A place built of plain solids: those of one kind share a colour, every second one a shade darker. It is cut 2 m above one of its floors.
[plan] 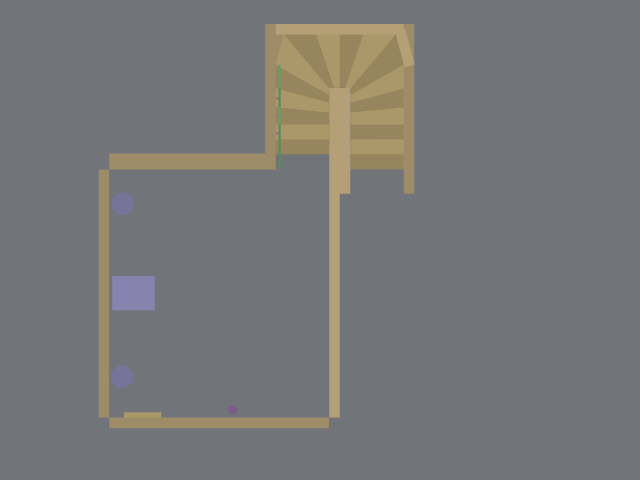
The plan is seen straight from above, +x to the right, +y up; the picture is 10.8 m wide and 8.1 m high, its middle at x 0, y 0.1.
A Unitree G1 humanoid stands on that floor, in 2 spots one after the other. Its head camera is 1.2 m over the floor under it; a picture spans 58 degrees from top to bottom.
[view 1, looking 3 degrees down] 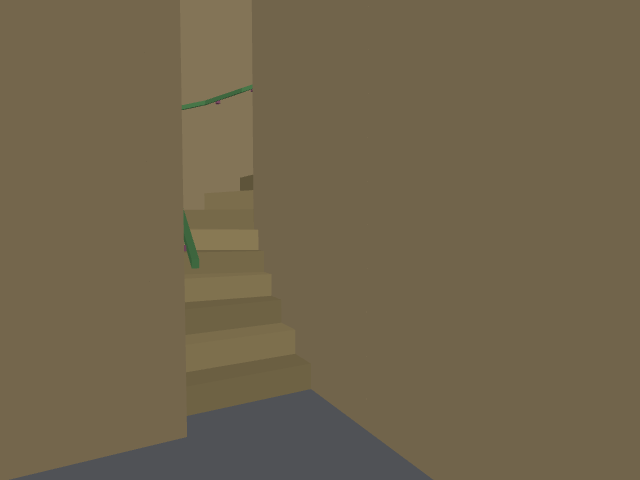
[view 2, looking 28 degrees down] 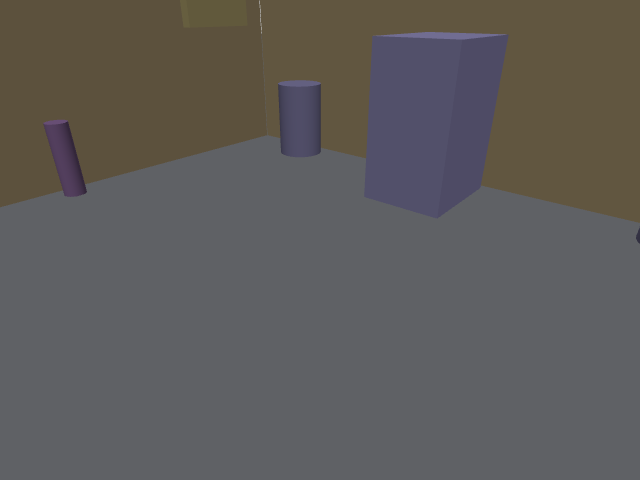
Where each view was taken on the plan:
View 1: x -1.23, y -1.08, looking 61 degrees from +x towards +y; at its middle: wall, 2.86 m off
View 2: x -0.34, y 0.55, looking -140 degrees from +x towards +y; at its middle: ground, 2.56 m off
